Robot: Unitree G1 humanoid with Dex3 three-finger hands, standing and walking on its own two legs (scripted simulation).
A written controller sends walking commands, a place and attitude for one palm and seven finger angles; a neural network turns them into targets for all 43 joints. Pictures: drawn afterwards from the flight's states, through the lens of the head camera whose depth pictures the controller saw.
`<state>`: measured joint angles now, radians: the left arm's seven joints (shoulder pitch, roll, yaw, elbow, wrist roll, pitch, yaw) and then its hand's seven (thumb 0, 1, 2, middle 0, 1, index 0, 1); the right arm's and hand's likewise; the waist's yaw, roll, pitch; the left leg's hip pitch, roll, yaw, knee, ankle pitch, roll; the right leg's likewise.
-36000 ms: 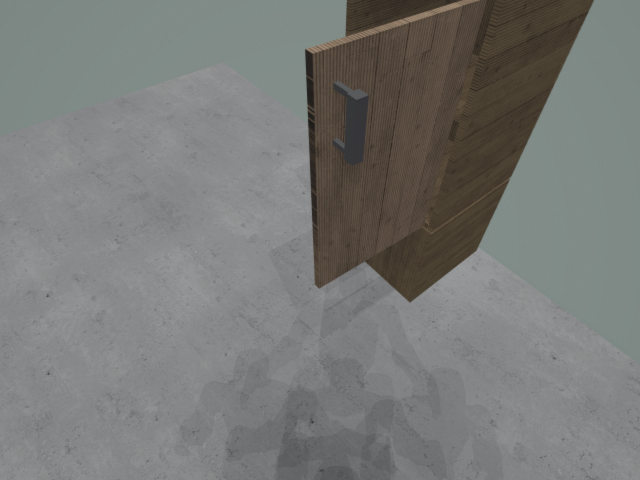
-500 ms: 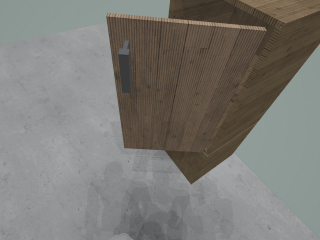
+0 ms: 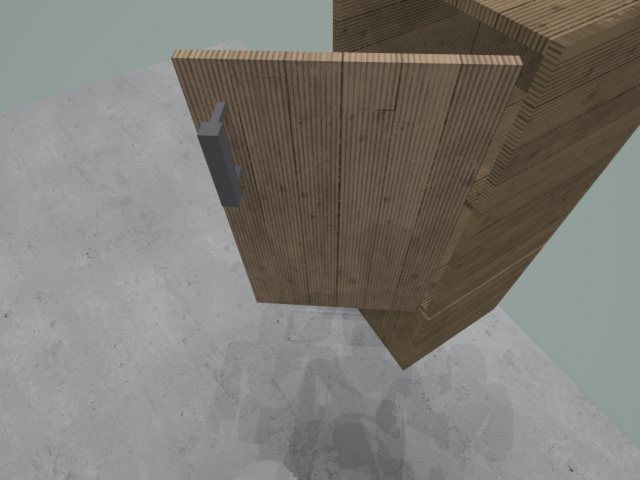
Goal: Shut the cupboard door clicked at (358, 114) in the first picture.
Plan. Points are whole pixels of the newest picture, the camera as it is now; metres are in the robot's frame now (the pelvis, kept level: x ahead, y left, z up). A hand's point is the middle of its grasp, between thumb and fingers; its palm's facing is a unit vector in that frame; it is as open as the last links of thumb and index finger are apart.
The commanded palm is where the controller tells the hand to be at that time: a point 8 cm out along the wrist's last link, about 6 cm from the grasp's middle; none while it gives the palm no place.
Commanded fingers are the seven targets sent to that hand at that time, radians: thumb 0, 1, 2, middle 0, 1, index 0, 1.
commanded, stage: come to a stop and stand still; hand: left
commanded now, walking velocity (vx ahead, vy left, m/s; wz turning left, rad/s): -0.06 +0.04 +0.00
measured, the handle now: (226, 156) +0.46 +0.16 +0.13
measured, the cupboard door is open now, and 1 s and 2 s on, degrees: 54 54 54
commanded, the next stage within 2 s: look again from close up in 0.70 s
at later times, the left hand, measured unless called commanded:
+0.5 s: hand out of the picture +0.00 +0.28 -0.16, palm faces -0.04 -0.96 -0.29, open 7.4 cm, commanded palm none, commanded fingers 0.00 0.90 0.90 -0.20 -0.30 -0.20 -0.30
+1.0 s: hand out of the picture -0.01 +0.24 -0.17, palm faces -0.04 -0.98 -0.20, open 7.3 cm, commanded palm none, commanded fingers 0.00 0.90 0.90 -0.20 -0.30 -0.20 -0.30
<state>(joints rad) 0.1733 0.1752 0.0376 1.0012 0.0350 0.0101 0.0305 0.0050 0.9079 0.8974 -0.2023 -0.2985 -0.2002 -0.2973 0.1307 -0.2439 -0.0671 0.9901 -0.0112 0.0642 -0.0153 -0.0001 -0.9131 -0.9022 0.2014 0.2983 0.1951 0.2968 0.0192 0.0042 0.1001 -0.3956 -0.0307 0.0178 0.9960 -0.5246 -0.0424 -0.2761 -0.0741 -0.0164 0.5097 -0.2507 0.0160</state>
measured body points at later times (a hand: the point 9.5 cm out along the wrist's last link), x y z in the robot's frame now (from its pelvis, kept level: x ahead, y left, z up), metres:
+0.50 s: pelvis -0.04 +0.08 -0.01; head -0.04 +0.05 +0.44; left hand +0.00 +0.33 -0.14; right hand +0.04 -0.15 -0.16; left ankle -0.03 +0.14 -0.74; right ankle -0.01 -0.06 -0.74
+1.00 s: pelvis -0.02 +0.07 +0.00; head +0.00 +0.06 +0.45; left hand -0.01 +0.29 -0.15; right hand -0.03 -0.14 -0.16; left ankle -0.03 +0.14 -0.74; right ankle -0.01 -0.06 -0.74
